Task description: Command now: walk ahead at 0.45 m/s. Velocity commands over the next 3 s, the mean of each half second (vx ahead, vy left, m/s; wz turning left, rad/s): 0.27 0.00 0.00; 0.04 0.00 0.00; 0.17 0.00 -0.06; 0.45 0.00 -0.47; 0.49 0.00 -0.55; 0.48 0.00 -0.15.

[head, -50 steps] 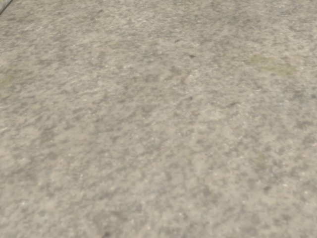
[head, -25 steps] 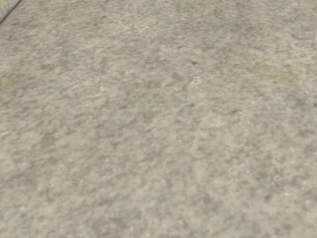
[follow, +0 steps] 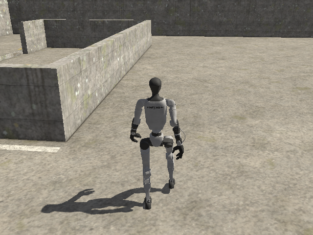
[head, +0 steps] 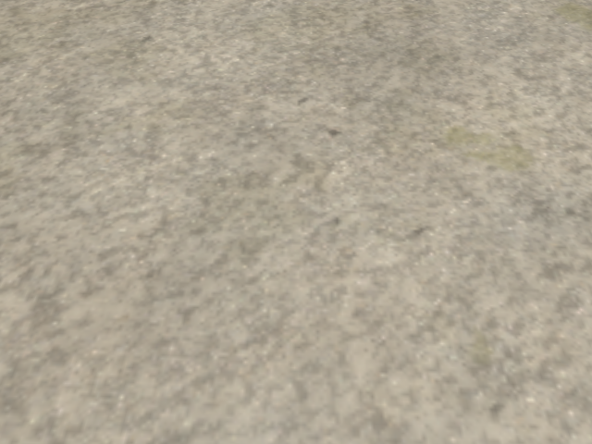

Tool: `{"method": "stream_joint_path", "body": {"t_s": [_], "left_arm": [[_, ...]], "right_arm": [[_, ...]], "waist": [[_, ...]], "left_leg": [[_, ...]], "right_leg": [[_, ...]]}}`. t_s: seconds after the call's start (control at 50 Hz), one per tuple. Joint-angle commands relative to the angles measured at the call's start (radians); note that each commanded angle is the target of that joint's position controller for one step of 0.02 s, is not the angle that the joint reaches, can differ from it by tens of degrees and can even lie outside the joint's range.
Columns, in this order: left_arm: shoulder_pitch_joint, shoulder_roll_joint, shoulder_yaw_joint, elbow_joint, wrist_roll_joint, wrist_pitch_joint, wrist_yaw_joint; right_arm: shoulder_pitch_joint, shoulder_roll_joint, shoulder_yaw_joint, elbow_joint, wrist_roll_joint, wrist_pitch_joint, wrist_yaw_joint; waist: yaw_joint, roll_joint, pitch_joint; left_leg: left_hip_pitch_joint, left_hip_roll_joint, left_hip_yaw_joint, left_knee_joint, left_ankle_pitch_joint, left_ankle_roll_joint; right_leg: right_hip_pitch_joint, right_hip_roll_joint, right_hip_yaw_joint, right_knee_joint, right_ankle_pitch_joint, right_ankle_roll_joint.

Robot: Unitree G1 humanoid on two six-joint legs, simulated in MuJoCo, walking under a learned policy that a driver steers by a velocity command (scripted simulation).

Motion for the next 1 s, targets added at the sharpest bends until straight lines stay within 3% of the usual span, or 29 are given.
{"method": "stream_joint_path", "body": {"t_s": [0.02, 0.1, 0.14, 0.16, 0.18, 0.2, 0.22, 0.24, 0.26, 0.28, 0.3, 0.34, 0.38, 0.42, 0.48, 0.54, 0.56, 0.58, 0.6, 0.62, 0.64, 0.66, 0.78, 1.0], "left_arm": [[-0.180, 0.017, -0.012, -0.101, -0.004, -0.013, -0.013], [-0.222, 0.046, -0.007, -0.135, -0.008, -0.023, -0.036], [-0.095, 0.098, 0.018, -0.106, 0.003, -0.027, -0.036], [0.071, 0.135, 0.040, -0.054, 0.007, -0.027, -0.031], [0.224, 0.180, 0.053, -0.014, 0.022, -0.025, -0.022], [0.309, 0.259, 0.061, 0.010, 0.055, -0.019, -0.017], [0.330, 0.197, 0.045, 0.020, 0.046, -0.011, -0.021], [0.208, 0.161, 0.032, 0.005, 0.027, -0.011, -0.021], [0.097, 0.109, 0.015, -0.014, 0.021, -0.013, -0.019], [0.045, 0.075, 0.002, -0.016, 0.024, -0.021, -0.023], [0.018, 0.058, -0.003, -0.010, 0.032, -0.026, -0.025], [0.011, 0.044, -0.011, 0.015, 0.057, -0.031, -0.031], [-0.004, 0.064, -0.011, 0.032, 0.065, -0.032, -0.022], [-0.003, 0.093, -0.007, 0.039, 0.060, -0.021, -0.006], [0.031, 0.118, -0.003, 0.057, 0.047, 0.005, 0.011], [0.035, 0.085, -0.016, 0.069, 0.029, 0.022, 0.019], [0.070, 0.060, -0.026, 0.084, 0.028, 0.023, 0.019], [0.109, 0.043, -0.032, 0.094, 0.036, 0.023, 0.018], [0.198, 0.049, -0.025, 0.104, 0.040, 0.022, 0.017], [0.181, 0.043, -0.028, 0.107, 0.043, 0.031, 0.025], [0.147, 0.063, -0.023, 0.103, 0.039, 0.040, 0.030], [0.138, 0.062, -0.023, 0.104, 0.035, 0.047, 0.036], [0.130, 0.064, -0.020, 0.119, 0.029, 0.053, 0.037], [0.143, 0.063, -0.016, 0.158, 0.025, 0.073, 0.044]], "right_arm": [[0.043, -0.185, -0.031, -0.036, 0.007, -0.006, -0.012], [0.053, -0.195, -0.044, -0.034, 0.017, 0.006, -0.014], [0.021, -0.220, -0.054, -0.048, 0.004, 0.021, -0.017], [0.002, -0.215, -0.052, -0.057, -0.001, 0.033, -0.017], [0.003, -0.193, -0.042, -0.078, -0.009, 0.033, -0.015], [0.146, -0.064, -0.007, -0.080, -0.016, 0.018, -0.004], [0.177, -0.093, -0.013, -0.040, 0.009, -0.007, 0.003], [0.073, -0.162, -0.035, -0.073, 0.037, -0.016, 0.005], [-0.016, -0.167, -0.035, -0.099, 0.039, -0.015, -0.003], [-0.057, -0.163, -0.042, -0.103, 0.027, -0.005, -0.016], [-0.048, -0.150, -0.048, -0.104, 0.018, 0.012, -0.024], [-0.003, -0.094, -0.043, -0.096, 0.011, 0.041, -0.030], [-0.022, -0.082, -0.040, -0.115, 0.005, 0.057, -0.041], [-0.091, -0.096, -0.038, -0.139, -0.003, 0.068, -0.045], [-0.167, -0.133, -0.048, -0.156, 0.002, 0.089, -0.044], [-0.202, -0.137, -0.054, -0.156, -0.010, 0.091, -0.042], [-0.209, -0.144, -0.054, -0.158, -0.020, 0.089, -0.043], [-0.205, -0.175, -0.057, -0.162, -0.023, 0.084, -0.045], [-0.234, -0.248, -0.071, -0.159, -0.006, 0.083, -0.049], [-0.240, -0.192, -0.066, -0.142, 0.003, 0.080, -0.041], [-0.250, -0.152, -0.057, -0.140, 0.001, 0.075, -0.034], [-0.265, -0.145, -0.055, -0.138, -0.006, 0.070, -0.032], [-0.243, -0.149, -0.055, -0.105, 0.004, 0.056, -0.033], [-0.247, -0.140, -0.053, -0.072, 0.005, 0.075, -0.037]], "waist": [[-0.008, 0.107, 0.142], [0.026, 0.112, 0.134], [0.109, 0.157, 0.026], [0.193, 0.161, -0.074], [0.243, 0.124, -0.193], [0.170, -0.155, -0.383], [0.190, -0.157, -0.522], [0.160, -0.115, -0.346], [0.128, -0.042, -0.199], [0.098, 0.026, -0.123], [0.064, 0.016, -0.093], [0.024, -0.009, -0.090], [0.002, -0.041, -0.087], [0.017, -0.055, -0.108], [0.048, -0.050, -0.102], [0.039, -0.031, -0.031], [0.039, -0.006, -0.007], [0.059, 0.042, -0.003], [0.139, 0.164, 0.006], [0.122, 0.190, -0.006], [0.106, 0.161, 0.012], [0.106, 0.144, 0.005], [0.088, 0.081, -0.054], [0.086, 0.036, -0.031]], "left_leg": [[-0.116, 0.244, -0.112, -0.108, 0.319, 0.126], [0.027, 0.300, -0.091, -0.031, 0.476, 0.107], [0.064, 0.288, -0.071, 0.153, 0.878, 0.072], [0.031, 0.245, -0.044, 0.347, 0.989, 0.040], [-0.166, 0.197, -0.035, 0.590, 0.794, 0.001], [-0.546, 0.002, -0.020, 1.040, 0.001, -0.074], [-0.588, -0.060, -0.221, 1.230, -0.375, -0.072], [-0.642, 0.011, -0.218, 1.257, -0.333, -0.061], [-0.653, 0.072, -0.154, 1.201, -0.262, -0.060], [-0.616, 0.109, -0.127, 1.138, -0.212, -0.064], [-0.542, 0.137, -0.123, 1.075, -0.179, -0.062], [-0.418, 0.144, -0.115, 0.974, -0.135, -0.065], [-0.380, 0.146, -0.102, 0.802, -0.095, -0.077], [-0.353, 0.147, -0.094, 0.646, -0.015, -0.085], [-0.313, 0.135, -0.087, 0.524, 0.072, -0.088], [-0.240, 0.114, -0.063, 0.346, 0.118, -0.061], [-0.214, 0.131, -0.084, 0.266, 0.166, -0.048], [-0.185, 0.188, -0.142, 0.229, 0.270, -0.029], [-0.207, 0.210, -0.169, 0.247, 0.267, 0.010], [-0.306, 0.180, -0.154, 0.215, 0.087, 0.012], [-0.346, 0.153, -0.140, 0.198, 0.035, -0.009], [-0.346, 0.143, -0.128, 0.200, 0.075, -0.028], [-0.245, 0.125, -0.102, 0.266, 0.324, -0.026], [-0.236, 0.105, -0.081, 0.273, 0.339, -0.023]], "right_leg": [[0.003, 0.042, -0.048, -0.149, 0.095, -0.001], [0.024, 0.058, -0.029, -0.242, 0.052, -0.055], [0.216, 0.124, -0.061, -0.240, 0.013, -0.088], [0.418, 0.154, -0.079, -0.262, 0.067, -0.114], [0.719, 0.044, 0.024, -0.213, 0.276, -0.158], [1.113, -0.270, 0.452, -0.208, 0.518, -0.349], [1.110, -0.328, 0.670, -0.338, 0.532, -0.404], [0.929, -0.279, 0.489, -0.365, 0.498, -0.346], [0.746, -0.230, 0.335, -0.395, 0.505, -0.298], [0.595, -0.187, 0.248, -0.435, 0.522, -0.269], [0.483, -0.149, 0.178, -0.470, 0.512, -0.248], [0.351, -0.116, 0.107, -0.507, 0.539, -0.250], [0.299, -0.092, 0.052, -0.520, 0.555, -0.254], [0.309, -0.083, 0.039, -0.524, 0.453, -0.244], [0.305, -0.090, 0.081, -0.563, 0.057, -0.226], [0.260, -0.055, 0.108, -0.548, -0.296, -0.170], [0.256, -0.028, 0.106, -0.525, -0.348, -0.130], [0.248, 0.011, 0.087, -0.471, -0.363, -0.088], [0.246, 0.087, 0.027, -0.449, -0.342, -0.056], [0.355, 0.106, -0.018, -0.429, -0.281, -0.036], [0.394, 0.103, -0.019, -0.409, -0.246, -0.031], [0.410, 0.095, -0.015, -0.398, -0.216, -0.036], [0.450, 0.076, -0.007, -0.363, -0.028, -0.041], [0.481, 0.068, -0.004, -0.347, 0.034, -0.031]]}}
